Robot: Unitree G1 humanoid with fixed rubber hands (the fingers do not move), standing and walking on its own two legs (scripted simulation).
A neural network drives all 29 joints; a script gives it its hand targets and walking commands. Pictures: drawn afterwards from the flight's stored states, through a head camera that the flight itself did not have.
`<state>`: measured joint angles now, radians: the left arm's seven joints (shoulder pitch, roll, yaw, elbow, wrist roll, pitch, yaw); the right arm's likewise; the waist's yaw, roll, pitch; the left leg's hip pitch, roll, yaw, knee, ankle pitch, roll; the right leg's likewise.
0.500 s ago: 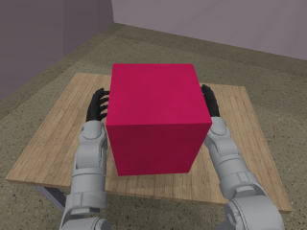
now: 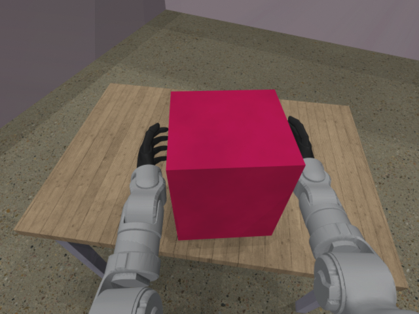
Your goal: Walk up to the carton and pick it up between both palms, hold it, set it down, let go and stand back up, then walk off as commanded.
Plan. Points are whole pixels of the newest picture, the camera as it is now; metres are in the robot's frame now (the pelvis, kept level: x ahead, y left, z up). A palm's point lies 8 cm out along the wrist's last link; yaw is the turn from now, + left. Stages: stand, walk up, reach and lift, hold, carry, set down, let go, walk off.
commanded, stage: set down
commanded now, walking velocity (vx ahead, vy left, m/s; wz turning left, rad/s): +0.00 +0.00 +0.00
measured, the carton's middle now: (224, 168) +0.40 +0.02 +0.04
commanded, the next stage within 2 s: none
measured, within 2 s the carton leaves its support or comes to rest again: rests again in 1.24 s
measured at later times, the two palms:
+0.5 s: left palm (154, 183) +0.36 +0.16 +0.03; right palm (293, 162) +0.44 -0.13 +0.05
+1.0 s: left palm (158, 173) +0.38 +0.16 +0.03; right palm (292, 154) +0.47 -0.13 +0.04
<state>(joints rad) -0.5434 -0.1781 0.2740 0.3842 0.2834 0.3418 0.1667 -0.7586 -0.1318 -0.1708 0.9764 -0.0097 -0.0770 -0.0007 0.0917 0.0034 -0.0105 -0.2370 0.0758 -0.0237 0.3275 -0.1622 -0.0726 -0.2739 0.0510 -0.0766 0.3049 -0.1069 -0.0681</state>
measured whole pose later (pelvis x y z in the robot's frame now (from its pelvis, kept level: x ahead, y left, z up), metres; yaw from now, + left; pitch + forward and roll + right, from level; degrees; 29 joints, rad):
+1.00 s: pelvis +0.00 -0.01 -0.01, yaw -2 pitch +18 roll +0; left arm -0.66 -0.22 0.45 0.70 0.26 -0.01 0.21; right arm -0.95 -0.19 -0.31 1.27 -0.20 -0.26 0.06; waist 0.17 0.00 -0.13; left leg -0.51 0.09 0.02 0.32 -0.13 -0.07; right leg -0.56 0.06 -0.04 0.30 -0.06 -0.07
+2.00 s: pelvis +0.00 -0.02 -0.01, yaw -2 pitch +17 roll +1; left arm -0.65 -0.22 0.55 0.71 0.33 -0.16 0.14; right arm -0.89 -0.11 -0.41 1.19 -0.28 -0.34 0.06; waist 0.15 -0.01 -0.06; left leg -0.48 0.09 0.01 0.34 -0.14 -0.04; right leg -0.55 0.07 -0.05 0.34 -0.09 -0.09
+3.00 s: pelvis +0.00 +0.00 -0.02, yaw -3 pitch +23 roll -1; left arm -0.64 -0.07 0.22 0.80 0.03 -0.16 0.25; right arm -0.95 -0.31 0.09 1.29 0.24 -0.30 0.03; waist 0.21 0.02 -0.14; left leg -0.70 0.11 0.02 0.49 -0.20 -0.07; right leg -0.72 0.08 -0.04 0.39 -0.08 -0.07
